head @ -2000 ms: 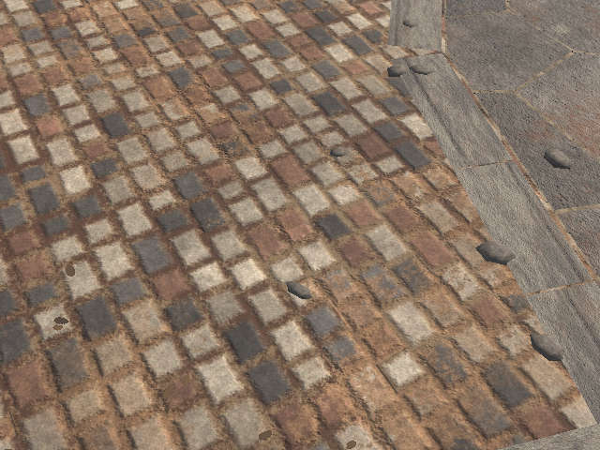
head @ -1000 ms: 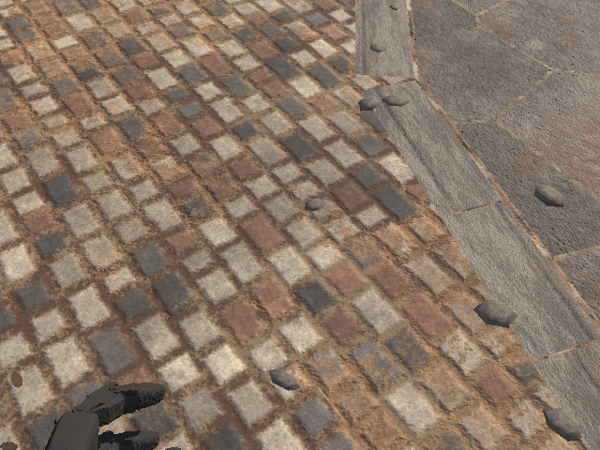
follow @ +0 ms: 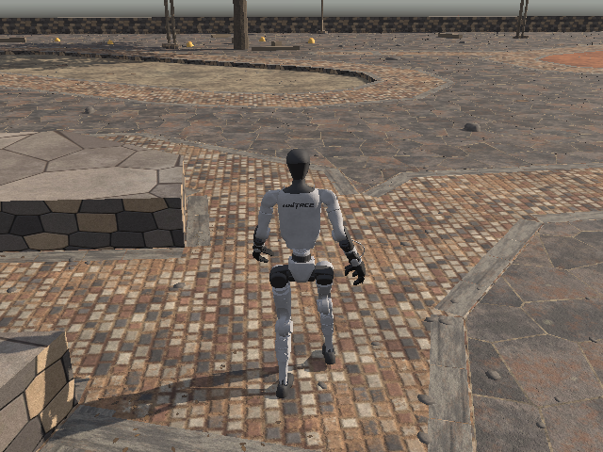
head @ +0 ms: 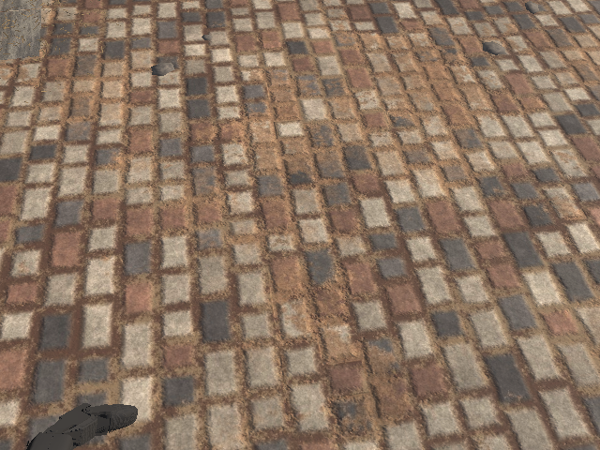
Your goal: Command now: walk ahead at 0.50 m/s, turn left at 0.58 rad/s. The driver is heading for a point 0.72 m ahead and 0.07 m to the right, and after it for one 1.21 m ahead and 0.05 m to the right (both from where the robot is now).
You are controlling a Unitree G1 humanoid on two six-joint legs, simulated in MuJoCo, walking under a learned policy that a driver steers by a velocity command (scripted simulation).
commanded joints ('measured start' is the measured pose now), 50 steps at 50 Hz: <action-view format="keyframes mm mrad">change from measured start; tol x32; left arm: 1 -45 127 42 -78 -7 -30 -5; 6 376 216 88 30 -6 -25 -4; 30 458 20 -8 87 -10 17 17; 50 -23 36 18 -70 -19 57 -39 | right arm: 1 7 -153 -45 -46 1 -1 -10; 24 -372 -37 21 -184 -1 -45 46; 30 87 -254 -57 -84 -35 -33 26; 50 -20 -152 -46 71 -11 -37 0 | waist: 1 37 165 -29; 6 139 -215 -325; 25 154 -48 18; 30 -4 358 -396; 50 4 75 74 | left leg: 1 -23 255 -235 -13 247 114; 7 -689 83 -30 905 -181 -56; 25 -428 152 166 141 249 -39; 28 -11 129 182 68 250 27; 30 497 540 -454 -13 71 221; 37 -31 365 28 -236 274 126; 50 181 399 337 -212 502 75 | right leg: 1 127 25 -10 -39 -70 -34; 4 577 -127 92 -71 -120 -147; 6 930 -385 734 -223 -566 -342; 11 493 -196 253 -306 -213 -252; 28 473 -145 -33 5 302 -160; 31 -157 15 33 725 -602 -79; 50 -135 -63 -114 124 -57 -94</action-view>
